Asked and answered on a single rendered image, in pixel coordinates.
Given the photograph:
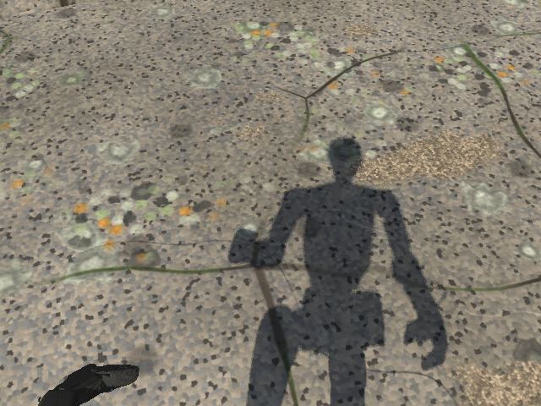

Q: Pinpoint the robot left hand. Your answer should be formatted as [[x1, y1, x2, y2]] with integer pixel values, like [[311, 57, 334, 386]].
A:
[[38, 364, 139, 406]]

